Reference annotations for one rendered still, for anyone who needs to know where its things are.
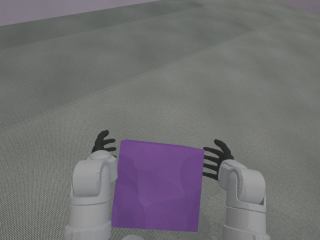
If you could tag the left robot hand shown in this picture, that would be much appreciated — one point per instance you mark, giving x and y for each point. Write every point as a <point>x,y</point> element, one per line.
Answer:
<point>100,142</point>

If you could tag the carton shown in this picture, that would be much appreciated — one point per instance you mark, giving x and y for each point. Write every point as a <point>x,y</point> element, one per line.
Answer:
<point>158,186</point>

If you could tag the right robot forearm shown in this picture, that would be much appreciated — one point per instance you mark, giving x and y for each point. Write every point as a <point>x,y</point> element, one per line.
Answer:
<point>245,201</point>

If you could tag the left robot forearm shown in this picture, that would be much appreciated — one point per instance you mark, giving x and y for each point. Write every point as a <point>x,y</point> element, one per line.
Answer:
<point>89,197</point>

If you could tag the right robot hand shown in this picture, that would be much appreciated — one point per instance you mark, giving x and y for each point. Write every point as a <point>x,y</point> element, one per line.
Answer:
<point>225,155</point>

